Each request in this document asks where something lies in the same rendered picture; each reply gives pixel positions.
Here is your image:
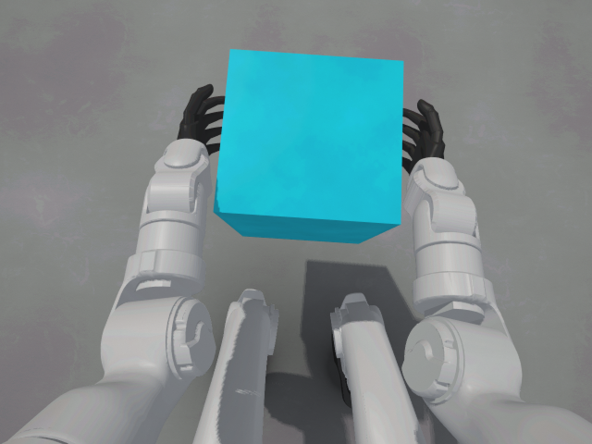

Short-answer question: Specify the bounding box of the robot right forearm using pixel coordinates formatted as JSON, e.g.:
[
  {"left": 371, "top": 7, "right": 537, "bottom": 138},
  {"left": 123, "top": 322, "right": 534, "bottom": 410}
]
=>
[{"left": 402, "top": 157, "right": 515, "bottom": 348}]

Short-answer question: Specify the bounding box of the right robot upper arm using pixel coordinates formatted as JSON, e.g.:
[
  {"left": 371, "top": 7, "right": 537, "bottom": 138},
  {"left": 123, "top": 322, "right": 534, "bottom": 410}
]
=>
[{"left": 401, "top": 316, "right": 592, "bottom": 444}]

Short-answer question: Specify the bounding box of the robot right hand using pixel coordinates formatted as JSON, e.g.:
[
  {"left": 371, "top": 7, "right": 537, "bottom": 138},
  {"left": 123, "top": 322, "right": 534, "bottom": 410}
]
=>
[{"left": 402, "top": 99, "right": 445, "bottom": 177}]

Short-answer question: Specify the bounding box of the robot right foot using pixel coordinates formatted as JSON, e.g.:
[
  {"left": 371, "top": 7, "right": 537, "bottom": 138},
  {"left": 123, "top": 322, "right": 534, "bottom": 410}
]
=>
[{"left": 331, "top": 333, "right": 352, "bottom": 408}]

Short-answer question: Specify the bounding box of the robot left forearm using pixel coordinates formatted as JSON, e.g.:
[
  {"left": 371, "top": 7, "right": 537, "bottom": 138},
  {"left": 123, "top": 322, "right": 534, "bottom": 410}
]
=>
[{"left": 101, "top": 139, "right": 213, "bottom": 368}]

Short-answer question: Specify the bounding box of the carton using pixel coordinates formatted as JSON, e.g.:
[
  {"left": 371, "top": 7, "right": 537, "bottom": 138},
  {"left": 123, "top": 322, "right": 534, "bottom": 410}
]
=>
[{"left": 214, "top": 49, "right": 403, "bottom": 244}]

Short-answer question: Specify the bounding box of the robot left hand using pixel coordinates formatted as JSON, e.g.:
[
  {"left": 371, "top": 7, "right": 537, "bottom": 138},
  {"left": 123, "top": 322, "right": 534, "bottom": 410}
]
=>
[{"left": 177, "top": 84, "right": 225, "bottom": 155}]

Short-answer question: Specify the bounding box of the left robot upper arm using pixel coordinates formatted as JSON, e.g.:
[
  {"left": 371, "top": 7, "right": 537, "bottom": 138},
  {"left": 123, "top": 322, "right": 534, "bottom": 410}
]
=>
[{"left": 2, "top": 296, "right": 216, "bottom": 444}]

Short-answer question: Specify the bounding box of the robot right thigh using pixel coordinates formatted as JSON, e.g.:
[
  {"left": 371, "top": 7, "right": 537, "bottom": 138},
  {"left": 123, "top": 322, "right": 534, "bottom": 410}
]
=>
[{"left": 330, "top": 301, "right": 426, "bottom": 444}]

